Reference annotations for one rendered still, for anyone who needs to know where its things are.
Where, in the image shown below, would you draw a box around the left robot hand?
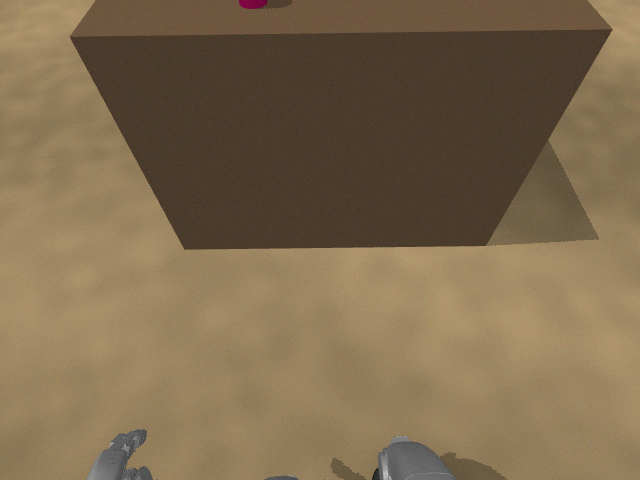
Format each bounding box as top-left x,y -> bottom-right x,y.
86,429 -> 158,480

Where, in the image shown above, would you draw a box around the can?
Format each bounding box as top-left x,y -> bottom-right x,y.
239,0 -> 267,9

